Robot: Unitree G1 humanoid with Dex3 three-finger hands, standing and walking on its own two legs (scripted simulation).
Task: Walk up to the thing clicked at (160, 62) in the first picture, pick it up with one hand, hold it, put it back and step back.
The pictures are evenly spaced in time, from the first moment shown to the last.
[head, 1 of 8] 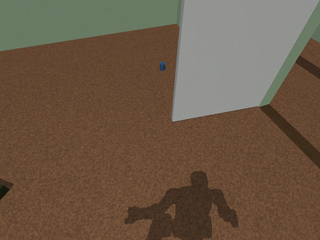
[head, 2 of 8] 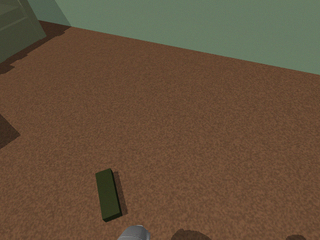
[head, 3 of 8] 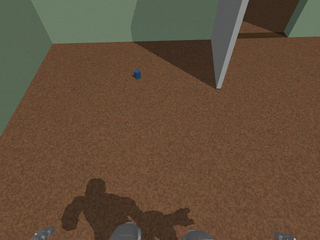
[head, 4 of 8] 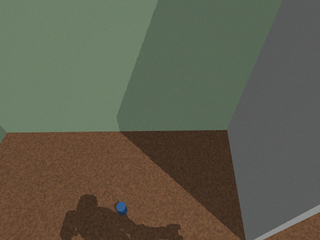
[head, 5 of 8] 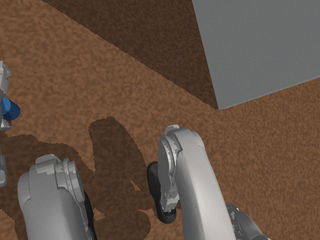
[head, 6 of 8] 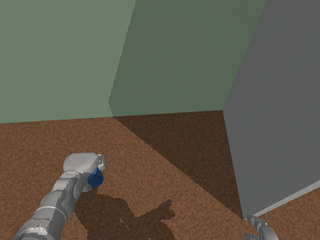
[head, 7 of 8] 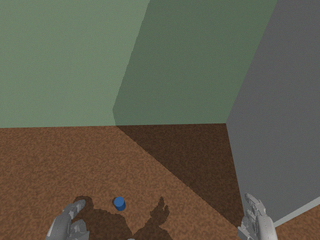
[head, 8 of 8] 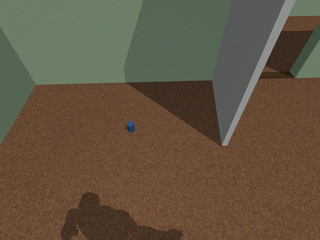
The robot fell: no
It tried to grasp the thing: yes
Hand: left
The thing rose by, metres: 0.68
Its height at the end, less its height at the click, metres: +0.00
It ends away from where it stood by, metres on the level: 0.00
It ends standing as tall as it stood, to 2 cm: yes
